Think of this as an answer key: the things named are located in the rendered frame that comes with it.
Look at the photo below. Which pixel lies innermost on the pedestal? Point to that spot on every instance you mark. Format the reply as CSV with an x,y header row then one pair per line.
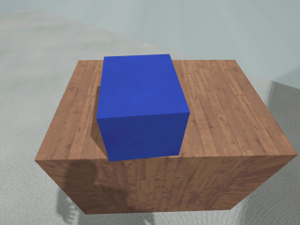
x,y
232,144

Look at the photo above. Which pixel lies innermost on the carton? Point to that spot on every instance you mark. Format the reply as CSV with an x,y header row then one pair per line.
x,y
142,111

